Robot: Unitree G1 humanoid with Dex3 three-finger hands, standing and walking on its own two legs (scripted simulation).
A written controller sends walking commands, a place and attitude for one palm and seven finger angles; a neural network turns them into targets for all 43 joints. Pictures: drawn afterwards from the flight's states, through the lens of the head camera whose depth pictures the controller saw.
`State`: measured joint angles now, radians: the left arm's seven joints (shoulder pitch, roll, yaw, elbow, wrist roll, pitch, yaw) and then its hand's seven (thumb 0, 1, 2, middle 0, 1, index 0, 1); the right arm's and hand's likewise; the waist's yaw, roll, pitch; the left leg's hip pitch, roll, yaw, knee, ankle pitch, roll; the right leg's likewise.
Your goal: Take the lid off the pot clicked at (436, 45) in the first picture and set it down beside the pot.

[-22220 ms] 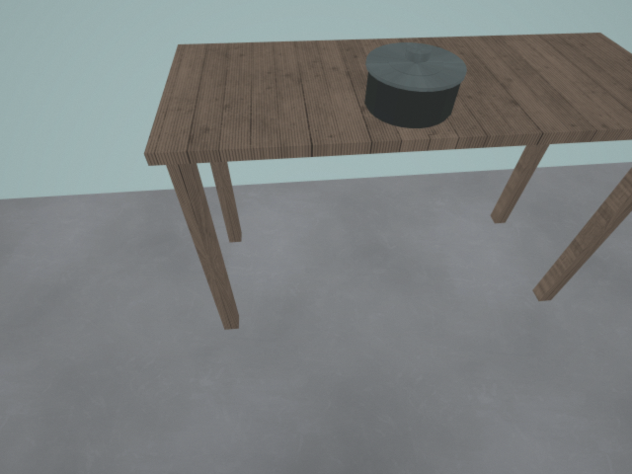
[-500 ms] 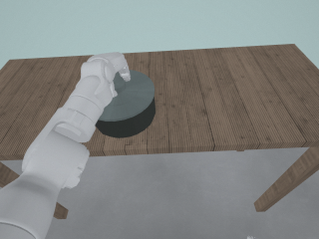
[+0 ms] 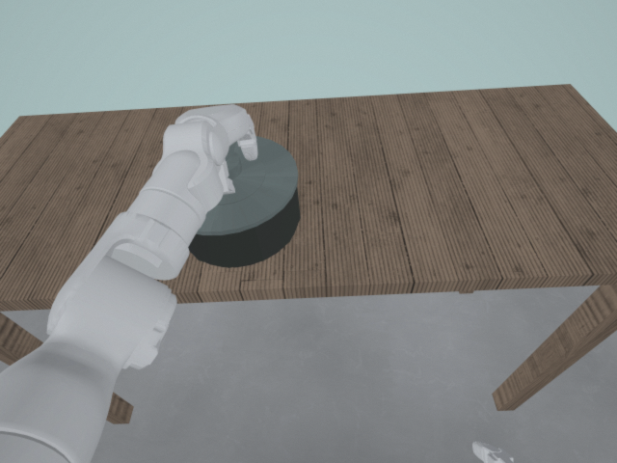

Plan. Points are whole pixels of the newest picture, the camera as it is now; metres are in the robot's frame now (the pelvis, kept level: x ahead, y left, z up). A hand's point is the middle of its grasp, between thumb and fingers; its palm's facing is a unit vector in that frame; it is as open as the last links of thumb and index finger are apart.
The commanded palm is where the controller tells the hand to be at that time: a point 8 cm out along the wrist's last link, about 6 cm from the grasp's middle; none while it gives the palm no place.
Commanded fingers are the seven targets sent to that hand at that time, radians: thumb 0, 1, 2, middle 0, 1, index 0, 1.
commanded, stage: close the fingers and squeeze the knob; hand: left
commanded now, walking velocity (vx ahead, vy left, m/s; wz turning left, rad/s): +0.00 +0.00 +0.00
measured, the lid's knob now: (223, 165) +0.49 +0.11 +0.14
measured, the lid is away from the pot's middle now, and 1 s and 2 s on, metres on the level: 0.00 0.00 0.01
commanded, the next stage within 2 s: lift the lid straight up in 1.08 s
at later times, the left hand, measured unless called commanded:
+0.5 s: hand (220, 168) +0.46 +0.11 +0.16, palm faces -0.34 -0.07 -0.94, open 7.8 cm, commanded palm +0.45 +0.11 +0.21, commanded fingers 0.00 0.27 0.94 -0.67 -0.98 -0.72 -1.00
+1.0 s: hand (222, 168) +0.46 +0.10 +0.16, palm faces -0.35 -0.04 -0.93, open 7.4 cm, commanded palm +0.46 +0.10 +0.21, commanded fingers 0.00 0.48 1.08 -0.72 -0.99 -0.88 -1.08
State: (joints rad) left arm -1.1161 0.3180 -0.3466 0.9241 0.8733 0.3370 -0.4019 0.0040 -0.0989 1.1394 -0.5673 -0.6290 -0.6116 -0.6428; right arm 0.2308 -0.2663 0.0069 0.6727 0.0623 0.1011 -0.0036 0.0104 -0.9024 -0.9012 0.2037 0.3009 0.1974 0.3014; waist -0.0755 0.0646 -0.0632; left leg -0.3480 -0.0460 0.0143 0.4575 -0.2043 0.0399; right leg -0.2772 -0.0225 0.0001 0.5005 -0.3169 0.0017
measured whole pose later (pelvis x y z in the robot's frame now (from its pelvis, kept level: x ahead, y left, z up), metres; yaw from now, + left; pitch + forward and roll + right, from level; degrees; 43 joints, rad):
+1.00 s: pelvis +0.00 +0.00 +0.00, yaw +0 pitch +6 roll +1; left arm -1.14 0.31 -0.37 0.95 0.88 0.35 -0.40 0.00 0.14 0.94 -0.55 -0.91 -0.72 -1.00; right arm 0.25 -0.27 0.00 0.69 0.06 0.11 0.00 0.01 -0.90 -0.90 0.20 0.30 0.20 0.30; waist -0.08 0.06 -0.07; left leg -0.36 -0.05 0.01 0.46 -0.20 0.04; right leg -0.28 -0.02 0.00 0.50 -0.31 0.01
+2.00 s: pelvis +0.00 +0.00 +0.00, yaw +0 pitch +5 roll +1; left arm -1.17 0.38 -0.31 0.88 0.87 0.33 -0.46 0.03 0.14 0.92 -0.56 -0.90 -0.76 -1.00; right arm 0.24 -0.27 0.00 0.69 0.06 0.03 0.00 0.01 -0.90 -0.90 0.20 0.30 0.20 0.30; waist -0.08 0.07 -0.05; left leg -0.32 -0.05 0.01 0.43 -0.20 0.04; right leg -0.24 -0.02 0.00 0.47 -0.30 0.01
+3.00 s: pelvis -0.01 +0.01 +0.00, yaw +0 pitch +4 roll +0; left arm -1.39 0.41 -0.33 0.92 0.90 0.35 -0.52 0.05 0.13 0.92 -0.56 -0.90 -0.78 -1.01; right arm 0.24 -0.27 0.02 0.69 0.06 -0.03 -0.01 0.01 -0.90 -0.90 0.20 0.30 0.20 0.30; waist -0.06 0.07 -0.06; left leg -0.32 -0.06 0.01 0.41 -0.17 0.05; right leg -0.25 -0.03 0.00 0.46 -0.28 0.01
